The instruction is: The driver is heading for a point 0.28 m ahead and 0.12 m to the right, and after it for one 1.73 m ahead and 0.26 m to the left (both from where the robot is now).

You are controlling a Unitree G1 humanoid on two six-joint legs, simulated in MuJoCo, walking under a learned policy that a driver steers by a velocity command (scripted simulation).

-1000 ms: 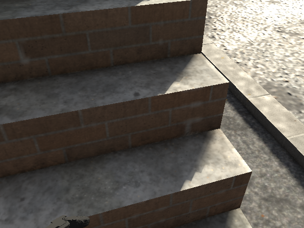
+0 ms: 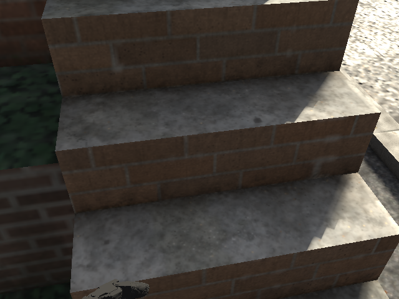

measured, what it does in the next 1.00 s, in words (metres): climbs: right foot, then left foot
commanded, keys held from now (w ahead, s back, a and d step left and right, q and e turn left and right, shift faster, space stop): w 0.34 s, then no key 0.66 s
